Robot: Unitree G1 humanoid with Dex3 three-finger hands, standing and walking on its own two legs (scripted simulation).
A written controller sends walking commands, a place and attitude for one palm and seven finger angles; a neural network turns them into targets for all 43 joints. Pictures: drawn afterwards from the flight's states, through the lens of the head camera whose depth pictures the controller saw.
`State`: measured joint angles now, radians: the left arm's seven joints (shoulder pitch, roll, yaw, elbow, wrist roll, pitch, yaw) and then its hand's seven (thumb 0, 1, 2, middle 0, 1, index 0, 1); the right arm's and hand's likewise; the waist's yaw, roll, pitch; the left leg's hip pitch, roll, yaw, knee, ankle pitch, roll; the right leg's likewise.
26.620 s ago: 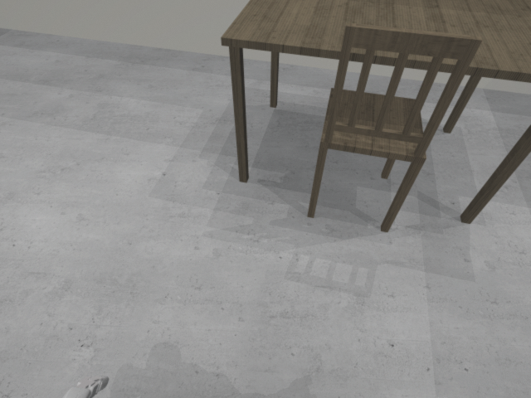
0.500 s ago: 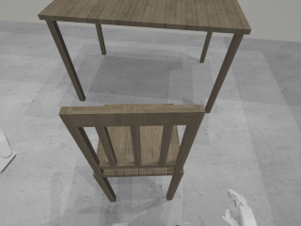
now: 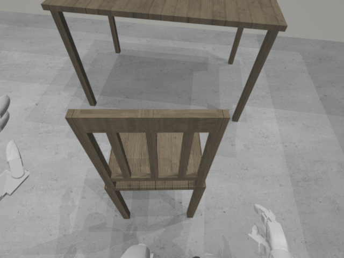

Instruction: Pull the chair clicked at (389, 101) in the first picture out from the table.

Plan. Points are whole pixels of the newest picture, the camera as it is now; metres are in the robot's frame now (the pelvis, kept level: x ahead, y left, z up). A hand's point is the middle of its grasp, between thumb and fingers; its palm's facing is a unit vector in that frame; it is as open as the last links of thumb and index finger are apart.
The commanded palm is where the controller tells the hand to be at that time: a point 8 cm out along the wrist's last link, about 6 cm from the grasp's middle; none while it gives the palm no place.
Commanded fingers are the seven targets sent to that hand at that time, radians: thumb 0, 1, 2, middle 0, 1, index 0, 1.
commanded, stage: step back with the hand held close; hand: left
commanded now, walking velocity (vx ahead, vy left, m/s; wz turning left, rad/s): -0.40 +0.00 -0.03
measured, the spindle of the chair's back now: (153, 156) +0.39 +0.08 -0.07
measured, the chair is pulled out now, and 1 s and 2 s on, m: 0.62 0.62 0.62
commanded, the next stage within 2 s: stop stepping back and stand still in 0.32 s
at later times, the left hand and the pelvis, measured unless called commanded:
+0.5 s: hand out of the picture +0.10 +0.21 +0.18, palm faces +0.32 -0.79 -0.52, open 7.4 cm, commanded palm +0.03 +0.26 +0.19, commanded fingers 0.00 0.90 0.90 -0.20 -0.30 -0.20 -0.30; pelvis -0.12 -0.03 +0.01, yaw -2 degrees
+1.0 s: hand out of the picture -0.01 +0.22 +0.18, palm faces +0.49 -0.76 -0.43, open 7.4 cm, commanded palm -0.06 +0.26 +0.19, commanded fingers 0.00 0.90 0.90 -0.20 -0.30 -0.20 -0.30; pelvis -0.20 -0.04 +0.01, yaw +1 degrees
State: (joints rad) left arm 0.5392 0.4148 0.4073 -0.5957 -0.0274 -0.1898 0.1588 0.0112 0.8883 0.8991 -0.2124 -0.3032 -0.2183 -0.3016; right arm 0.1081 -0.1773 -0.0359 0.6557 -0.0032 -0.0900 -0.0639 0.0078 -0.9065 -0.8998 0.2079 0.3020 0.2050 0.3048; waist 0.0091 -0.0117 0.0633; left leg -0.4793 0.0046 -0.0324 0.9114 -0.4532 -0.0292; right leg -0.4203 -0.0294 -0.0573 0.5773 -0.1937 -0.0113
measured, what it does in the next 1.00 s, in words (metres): walks backwards: left foot, then right foot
